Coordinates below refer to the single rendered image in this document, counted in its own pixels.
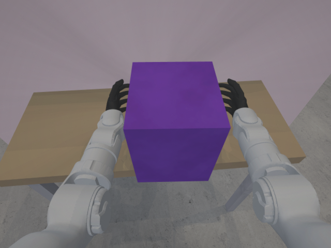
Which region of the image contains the robot left upper arm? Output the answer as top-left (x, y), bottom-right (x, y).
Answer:
top-left (9, 184), bottom-right (111, 248)

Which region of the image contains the right robot forearm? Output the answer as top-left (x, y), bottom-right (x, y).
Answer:
top-left (232, 107), bottom-right (320, 215)

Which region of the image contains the left robot hand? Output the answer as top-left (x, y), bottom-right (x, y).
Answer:
top-left (106, 79), bottom-right (129, 113)

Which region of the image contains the left robot forearm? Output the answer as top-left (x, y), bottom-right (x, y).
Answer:
top-left (47, 109), bottom-right (125, 224)

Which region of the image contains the carton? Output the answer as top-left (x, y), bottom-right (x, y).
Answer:
top-left (123, 61), bottom-right (231, 182)

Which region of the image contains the robot right upper arm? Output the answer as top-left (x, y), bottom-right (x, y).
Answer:
top-left (252, 175), bottom-right (331, 248)

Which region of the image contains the table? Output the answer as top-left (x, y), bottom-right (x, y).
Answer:
top-left (0, 80), bottom-right (306, 212)

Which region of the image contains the right robot hand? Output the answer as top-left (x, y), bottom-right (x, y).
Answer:
top-left (219, 79), bottom-right (248, 117)

